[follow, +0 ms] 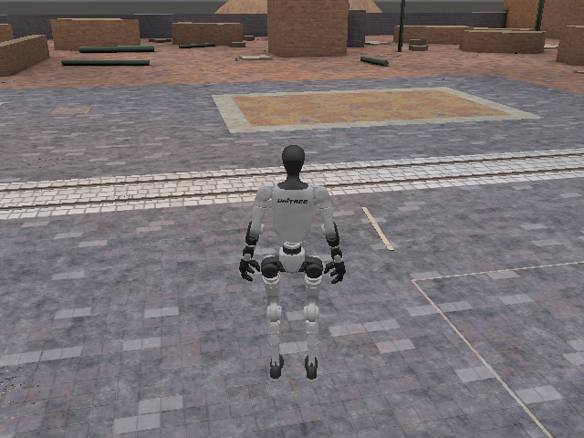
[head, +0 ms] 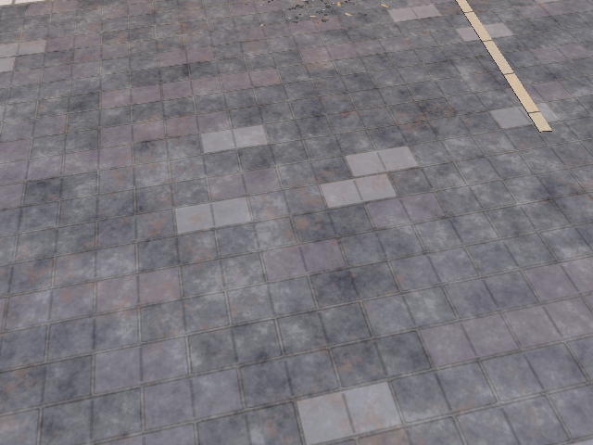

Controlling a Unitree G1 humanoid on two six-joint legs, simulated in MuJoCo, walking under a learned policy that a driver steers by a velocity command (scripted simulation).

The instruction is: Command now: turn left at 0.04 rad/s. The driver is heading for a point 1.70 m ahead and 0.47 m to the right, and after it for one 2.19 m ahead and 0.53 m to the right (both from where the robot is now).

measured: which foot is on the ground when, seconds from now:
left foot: down 0.00-1.00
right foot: down 0.00-0.80, up 0.82-1.00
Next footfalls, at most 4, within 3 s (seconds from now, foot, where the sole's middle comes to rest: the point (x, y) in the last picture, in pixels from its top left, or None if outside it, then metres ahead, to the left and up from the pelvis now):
1.16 right None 0.24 -0.07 -0.78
2.18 right None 0.35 -0.10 -0.78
2.72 left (289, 379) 0.69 0.06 -0.78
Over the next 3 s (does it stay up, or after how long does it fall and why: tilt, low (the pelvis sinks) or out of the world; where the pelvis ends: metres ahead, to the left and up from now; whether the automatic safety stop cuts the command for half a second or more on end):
stays up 0.67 0.00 0.00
